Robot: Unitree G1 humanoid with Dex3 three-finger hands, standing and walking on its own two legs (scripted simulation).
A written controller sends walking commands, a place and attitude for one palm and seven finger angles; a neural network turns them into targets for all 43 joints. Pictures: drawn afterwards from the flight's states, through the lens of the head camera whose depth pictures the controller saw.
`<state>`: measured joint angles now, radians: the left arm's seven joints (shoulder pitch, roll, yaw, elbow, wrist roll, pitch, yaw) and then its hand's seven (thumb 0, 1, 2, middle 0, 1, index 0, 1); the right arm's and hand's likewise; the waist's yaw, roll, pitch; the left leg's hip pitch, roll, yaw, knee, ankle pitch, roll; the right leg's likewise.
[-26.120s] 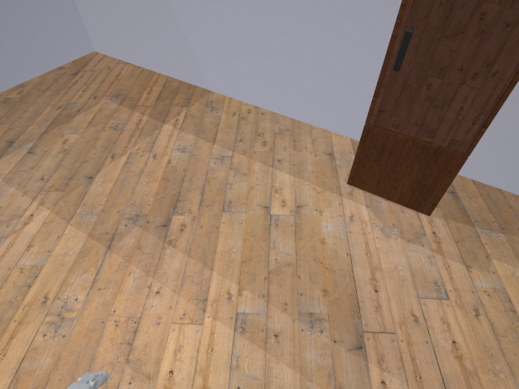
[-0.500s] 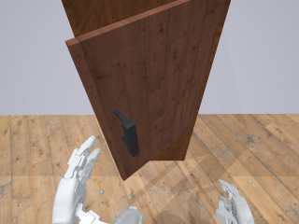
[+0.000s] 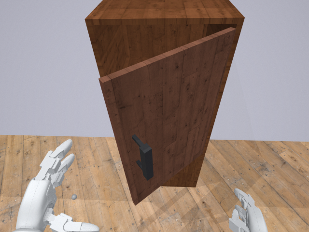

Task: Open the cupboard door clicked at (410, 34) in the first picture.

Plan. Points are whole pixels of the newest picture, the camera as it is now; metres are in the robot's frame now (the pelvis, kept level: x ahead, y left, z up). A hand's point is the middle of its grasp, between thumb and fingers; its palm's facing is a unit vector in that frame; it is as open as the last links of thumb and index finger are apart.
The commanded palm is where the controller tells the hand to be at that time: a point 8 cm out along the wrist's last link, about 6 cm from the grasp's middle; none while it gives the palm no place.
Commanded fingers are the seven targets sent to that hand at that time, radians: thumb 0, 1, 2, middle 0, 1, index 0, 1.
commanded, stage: draw the hand back to the body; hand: left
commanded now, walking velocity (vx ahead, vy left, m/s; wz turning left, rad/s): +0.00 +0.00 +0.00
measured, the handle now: (142, 157) +0.31 +0.07 +0.04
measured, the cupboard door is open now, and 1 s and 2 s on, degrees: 40 40 40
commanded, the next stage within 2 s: step back with the hand held close in 0.96 s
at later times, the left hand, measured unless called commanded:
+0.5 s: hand (17, 159) +0.20 +0.28 +0.18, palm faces +0.38 -0.84 -0.39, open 10.1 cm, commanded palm +0.15 +0.33 +0.21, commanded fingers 0.00 0.80 0.86 -0.20 -0.30 -0.20 -0.30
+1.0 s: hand (17, 152) +0.20 +0.27 +0.20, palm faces +0.44 -0.81 -0.40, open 7.5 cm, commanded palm +0.15 +0.31 +0.21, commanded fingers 0.00 0.90 0.90 -0.20 -0.30 -0.20 -0.30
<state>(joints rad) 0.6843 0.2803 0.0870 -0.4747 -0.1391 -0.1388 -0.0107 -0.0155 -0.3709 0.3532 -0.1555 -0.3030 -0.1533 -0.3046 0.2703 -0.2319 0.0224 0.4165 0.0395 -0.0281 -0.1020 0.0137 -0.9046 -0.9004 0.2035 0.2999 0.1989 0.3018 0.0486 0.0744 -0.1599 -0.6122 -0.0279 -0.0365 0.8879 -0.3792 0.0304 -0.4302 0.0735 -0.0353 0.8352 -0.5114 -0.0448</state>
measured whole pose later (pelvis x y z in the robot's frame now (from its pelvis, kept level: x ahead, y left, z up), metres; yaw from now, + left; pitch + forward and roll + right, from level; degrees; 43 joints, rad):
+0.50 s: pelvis +0.01 +0.04 +0.04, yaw -1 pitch -1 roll -1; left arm 0.53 0.36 0.28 -0.46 -0.07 -0.05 0.13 0.00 0.45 0.71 -0.19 -0.30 -0.19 -0.31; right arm 0.23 -0.22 0.07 0.55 0.02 -0.08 -0.08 0.01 -0.90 -0.90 0.21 0.30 0.20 0.30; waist 0.06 0.05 -0.04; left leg -0.30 -0.07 0.01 0.56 -0.25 0.08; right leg -0.13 0.02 0.03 0.50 -0.36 0.01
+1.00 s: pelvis +0.01 +0.01 +0.04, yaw -1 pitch -2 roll -1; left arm 0.50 0.36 0.34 -0.44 -0.08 -0.06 0.12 0.01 0.88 0.89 -0.21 -0.30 -0.21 -0.31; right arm 0.21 -0.23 0.03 0.61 0.01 -0.09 -0.08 0.01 -0.90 -0.90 0.21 0.30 0.20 0.30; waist 0.06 0.05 -0.02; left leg -0.22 -0.04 -0.01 0.48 -0.21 0.05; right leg -0.04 0.04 0.01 0.40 -0.32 -0.03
